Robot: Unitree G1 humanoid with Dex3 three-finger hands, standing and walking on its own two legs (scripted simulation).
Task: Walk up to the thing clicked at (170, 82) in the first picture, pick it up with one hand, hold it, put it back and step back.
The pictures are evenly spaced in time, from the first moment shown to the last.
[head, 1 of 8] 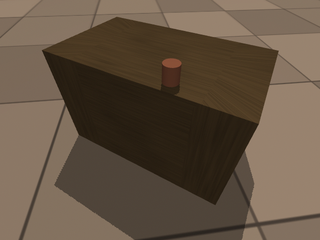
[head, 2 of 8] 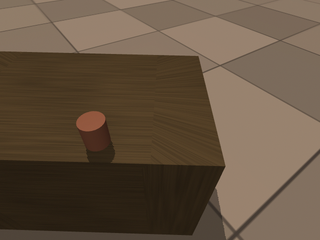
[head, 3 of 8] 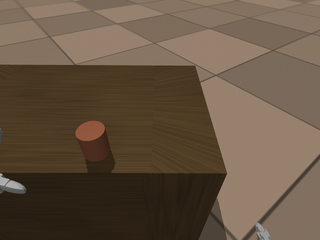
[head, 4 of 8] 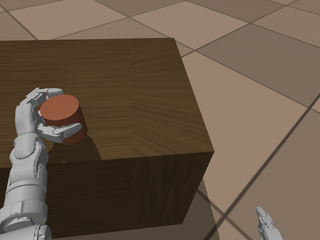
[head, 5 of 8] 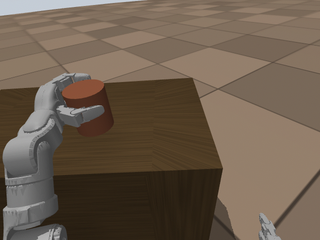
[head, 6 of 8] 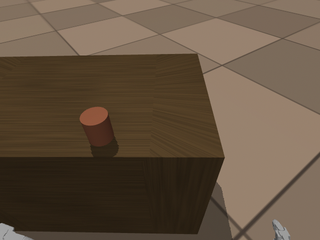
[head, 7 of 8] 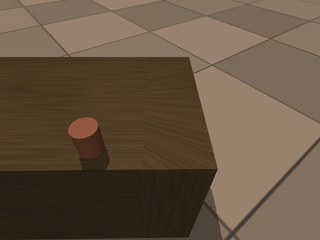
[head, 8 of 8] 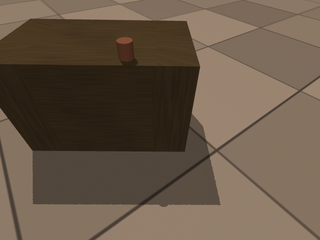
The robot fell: no
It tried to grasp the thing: yes
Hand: left
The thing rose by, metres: 0.26
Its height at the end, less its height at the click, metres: +0.00
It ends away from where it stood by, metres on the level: 0.01
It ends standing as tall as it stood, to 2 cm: yes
